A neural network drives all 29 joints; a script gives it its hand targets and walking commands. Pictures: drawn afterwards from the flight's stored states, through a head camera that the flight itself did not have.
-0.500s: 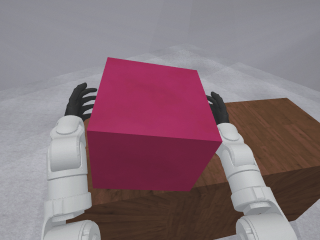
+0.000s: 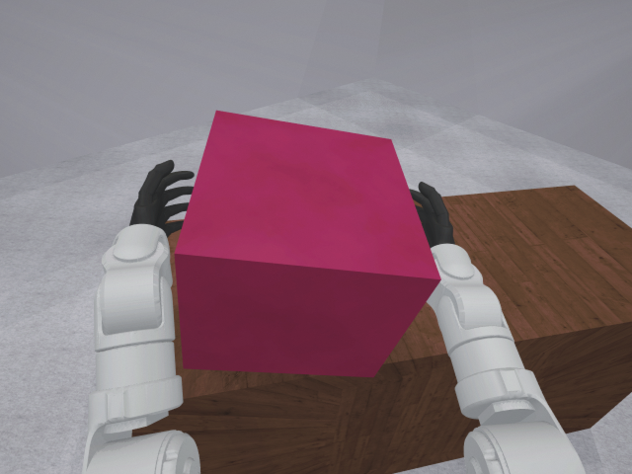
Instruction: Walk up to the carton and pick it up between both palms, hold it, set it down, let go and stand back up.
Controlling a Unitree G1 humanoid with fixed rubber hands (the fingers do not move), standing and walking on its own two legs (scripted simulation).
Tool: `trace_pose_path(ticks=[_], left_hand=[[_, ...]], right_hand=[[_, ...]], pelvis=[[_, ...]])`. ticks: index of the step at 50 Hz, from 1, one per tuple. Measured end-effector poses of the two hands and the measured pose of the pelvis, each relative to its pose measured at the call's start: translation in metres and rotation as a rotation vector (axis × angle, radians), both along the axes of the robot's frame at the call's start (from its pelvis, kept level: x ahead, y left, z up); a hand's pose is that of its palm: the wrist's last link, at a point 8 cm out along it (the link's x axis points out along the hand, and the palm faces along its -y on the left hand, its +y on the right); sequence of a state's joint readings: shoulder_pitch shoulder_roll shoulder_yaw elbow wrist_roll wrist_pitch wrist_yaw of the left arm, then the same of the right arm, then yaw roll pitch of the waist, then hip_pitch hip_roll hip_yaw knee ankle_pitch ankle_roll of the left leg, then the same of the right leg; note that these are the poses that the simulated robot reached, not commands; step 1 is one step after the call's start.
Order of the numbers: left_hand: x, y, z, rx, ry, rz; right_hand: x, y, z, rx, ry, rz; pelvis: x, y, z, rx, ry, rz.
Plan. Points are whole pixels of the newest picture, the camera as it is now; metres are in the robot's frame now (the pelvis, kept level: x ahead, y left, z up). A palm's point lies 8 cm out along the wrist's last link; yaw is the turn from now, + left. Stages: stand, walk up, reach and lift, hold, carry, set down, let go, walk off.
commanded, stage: hold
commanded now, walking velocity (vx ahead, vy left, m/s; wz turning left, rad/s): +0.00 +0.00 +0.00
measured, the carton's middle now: (295, 244) +0.39 +0.01 +0.13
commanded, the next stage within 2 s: none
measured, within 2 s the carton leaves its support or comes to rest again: neither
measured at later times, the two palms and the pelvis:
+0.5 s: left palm (156, 227) +0.35 +0.17 +0.20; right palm (436, 245) +0.36 -0.17 +0.16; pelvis +0.01 +0.00 +0.00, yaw +0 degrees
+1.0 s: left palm (154, 232) +0.35 +0.17 +0.19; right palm (436, 244) +0.36 -0.17 +0.16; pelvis +0.01 +0.00 +0.00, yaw +0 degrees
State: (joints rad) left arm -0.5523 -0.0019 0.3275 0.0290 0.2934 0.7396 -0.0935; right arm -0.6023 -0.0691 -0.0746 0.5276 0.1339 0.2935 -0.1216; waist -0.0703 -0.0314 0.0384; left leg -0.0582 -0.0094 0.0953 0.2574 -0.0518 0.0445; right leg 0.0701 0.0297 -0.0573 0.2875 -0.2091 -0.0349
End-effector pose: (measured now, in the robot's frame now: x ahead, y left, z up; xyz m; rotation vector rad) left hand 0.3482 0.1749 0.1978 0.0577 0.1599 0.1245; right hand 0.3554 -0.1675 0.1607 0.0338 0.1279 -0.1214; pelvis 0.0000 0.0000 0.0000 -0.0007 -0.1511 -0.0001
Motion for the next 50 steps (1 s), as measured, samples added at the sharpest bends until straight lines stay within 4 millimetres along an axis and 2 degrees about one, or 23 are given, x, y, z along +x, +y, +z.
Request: trace_pose_path(ticks=[11, 15, 22, 29, 41, 50], left_hand=[[0.0, 0.004, -0.015, -0.062, -0.01, -0.009], [-0.002, 0.005, -0.014, -0.052, -0.018, -0.005], [0.001, -0.002, 0.0, 0.01, -0.017, 0.002], [0.004, -0.005, -0.005, 0.004, 0.012, -0.003], [-0.002, 0.004, -0.013, -0.064, -0.031, 0.003], [0.0, -0.001, -0.006, 0.008, -0.005, -0.001]], right_hand=[[-0.001, 0.002, 0.012, -0.063, -0.01, -0.007], [-0.001, 0.003, 0.013, -0.053, -0.017, -0.004], [0.002, -0.002, 0.004, -0.003, -0.016, 0.002], [0.002, -0.005, -0.007, -0.003, 0.011, -0.005], [0.002, 0.002, 0.02, -0.064, -0.031, 0.002], [0.001, -0.002, -0.001, -0.001, -0.007, 0.0]], pelvis=[[0.006, -0.005, 0.0, 0.001, -0.011, -0.002], [0.007, -0.004, 0.0, 0.001, -0.012, -0.001], [0.006, 0.0, 0.0, 0.001, -0.009, -0.003], [0.007, 0.0, 0.0, 0.002, -0.006, -0.006], [0.01, -0.01, 0.0, 0.004, -0.015, 0.005], [0.007, -0.004, 0.0, 0.002, -0.009, 0.008]])
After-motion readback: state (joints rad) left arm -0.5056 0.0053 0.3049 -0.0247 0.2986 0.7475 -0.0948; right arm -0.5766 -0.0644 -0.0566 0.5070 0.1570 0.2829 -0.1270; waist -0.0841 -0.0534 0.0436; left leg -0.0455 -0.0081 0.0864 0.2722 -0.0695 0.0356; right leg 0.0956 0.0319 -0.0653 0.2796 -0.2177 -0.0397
